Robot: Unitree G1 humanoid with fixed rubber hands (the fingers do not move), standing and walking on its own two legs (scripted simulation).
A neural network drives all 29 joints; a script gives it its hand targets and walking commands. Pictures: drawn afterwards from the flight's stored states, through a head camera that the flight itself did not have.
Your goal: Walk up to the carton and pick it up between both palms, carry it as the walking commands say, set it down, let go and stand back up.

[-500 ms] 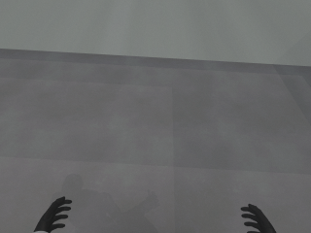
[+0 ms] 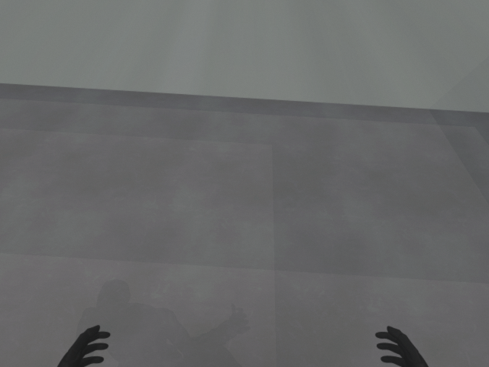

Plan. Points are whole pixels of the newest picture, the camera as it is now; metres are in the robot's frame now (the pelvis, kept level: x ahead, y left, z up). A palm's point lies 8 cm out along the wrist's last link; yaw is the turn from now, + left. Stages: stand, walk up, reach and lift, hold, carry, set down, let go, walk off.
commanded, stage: stand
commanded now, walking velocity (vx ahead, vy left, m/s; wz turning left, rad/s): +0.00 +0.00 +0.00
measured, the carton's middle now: out of the picture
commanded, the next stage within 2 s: walk up in 0.38 s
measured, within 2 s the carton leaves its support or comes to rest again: neither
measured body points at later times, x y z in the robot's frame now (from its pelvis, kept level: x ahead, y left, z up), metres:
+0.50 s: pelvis +0.00 +0.01 +0.01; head +0.01 +0.01 +0.46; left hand +0.13 +0.30 -0.10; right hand +0.13 -0.28 -0.09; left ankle -0.01 +0.12 -0.73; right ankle -0.01 -0.13 -0.73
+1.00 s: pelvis -0.03 +0.00 +0.01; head +0.05 -0.01 +0.45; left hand +0.06 +0.24 -0.15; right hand +0.02 -0.28 -0.13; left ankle -0.03 +0.13 -0.71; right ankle +0.00 -0.13 -0.73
